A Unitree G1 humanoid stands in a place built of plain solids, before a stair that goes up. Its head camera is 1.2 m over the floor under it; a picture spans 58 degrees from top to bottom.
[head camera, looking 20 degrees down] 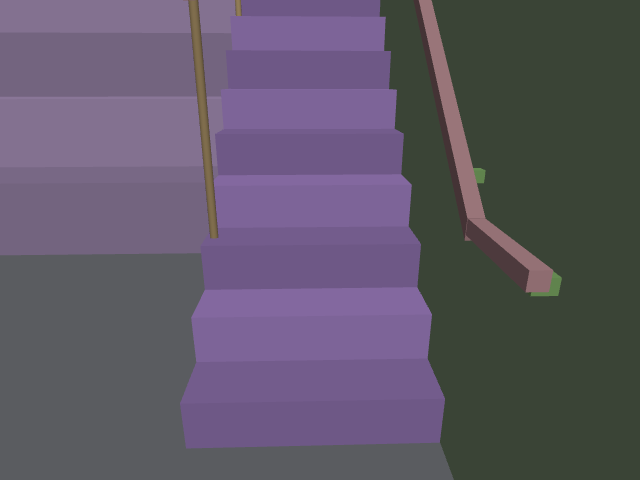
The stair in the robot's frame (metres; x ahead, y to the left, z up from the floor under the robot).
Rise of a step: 0.20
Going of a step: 0.23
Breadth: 0.89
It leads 2 degrees to the left of straight ahead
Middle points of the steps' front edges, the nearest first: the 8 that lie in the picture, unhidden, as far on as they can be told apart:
1.18 0.02 0.19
1.41 0.03 0.39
1.64 0.03 0.58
1.87 0.04 0.78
2.09 0.05 0.97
2.32 0.05 1.17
2.55 0.06 1.36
2.78 0.07 1.56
